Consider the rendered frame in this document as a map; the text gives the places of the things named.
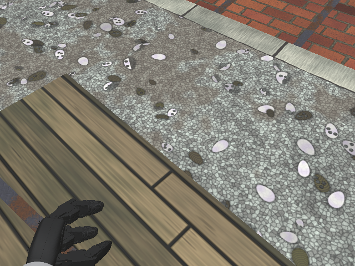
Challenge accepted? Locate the robot left hand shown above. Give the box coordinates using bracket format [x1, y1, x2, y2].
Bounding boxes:
[26, 198, 112, 266]

